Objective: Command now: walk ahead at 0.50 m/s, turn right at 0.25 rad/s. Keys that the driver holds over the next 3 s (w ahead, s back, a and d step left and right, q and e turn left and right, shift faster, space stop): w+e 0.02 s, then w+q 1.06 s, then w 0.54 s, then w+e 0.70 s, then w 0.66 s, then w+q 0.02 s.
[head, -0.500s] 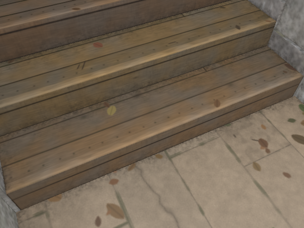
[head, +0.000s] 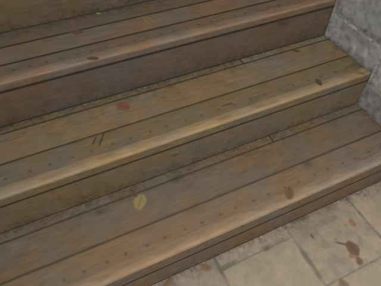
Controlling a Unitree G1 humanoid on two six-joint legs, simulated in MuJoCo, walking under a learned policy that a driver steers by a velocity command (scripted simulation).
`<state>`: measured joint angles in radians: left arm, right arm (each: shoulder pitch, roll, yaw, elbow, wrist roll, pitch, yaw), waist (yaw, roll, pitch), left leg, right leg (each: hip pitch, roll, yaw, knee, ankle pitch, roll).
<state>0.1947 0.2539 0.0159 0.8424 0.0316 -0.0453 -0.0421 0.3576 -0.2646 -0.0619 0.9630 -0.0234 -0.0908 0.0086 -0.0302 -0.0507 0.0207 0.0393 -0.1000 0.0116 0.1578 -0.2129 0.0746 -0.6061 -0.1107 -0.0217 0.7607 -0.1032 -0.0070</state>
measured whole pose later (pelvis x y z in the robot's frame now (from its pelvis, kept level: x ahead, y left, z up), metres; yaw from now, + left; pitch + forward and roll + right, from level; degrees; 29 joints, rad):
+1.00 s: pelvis +0.46 -0.01 +0.01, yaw +25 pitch +5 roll -2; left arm -0.10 0.09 -0.09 0.47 0.06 0.00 0.01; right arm 0.49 -0.21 -0.03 0.99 -0.01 -0.06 -0.05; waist -0.08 -0.01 0.06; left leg -0.05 -0.08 -0.17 0.23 -0.25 0.10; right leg -1.26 -0.07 -0.09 1.74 -0.49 -0.02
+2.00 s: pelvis +0.91 +0.33 +0.32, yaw +26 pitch +5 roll +2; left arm 0.05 0.12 -0.04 0.88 -0.01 -0.03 -0.06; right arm 0.50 -0.07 0.06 1.16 -0.14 -0.08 0.07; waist 0.02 -0.02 -0.12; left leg -0.20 -0.01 0.23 0.47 -0.36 0.04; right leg -1.43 -0.07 0.04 2.09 -0.08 -0.27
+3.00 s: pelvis +1.40 +0.55 +0.64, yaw +9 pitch +3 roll +0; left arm 0.10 0.18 0.01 0.86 0.04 -0.04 -0.03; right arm 0.53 -0.11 0.01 1.10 -0.01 -0.09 -0.01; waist -0.03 -0.03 -0.10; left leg -0.35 -0.03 0.07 0.66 -0.37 0.07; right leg -1.18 -0.05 0.08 1.84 -0.06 -0.09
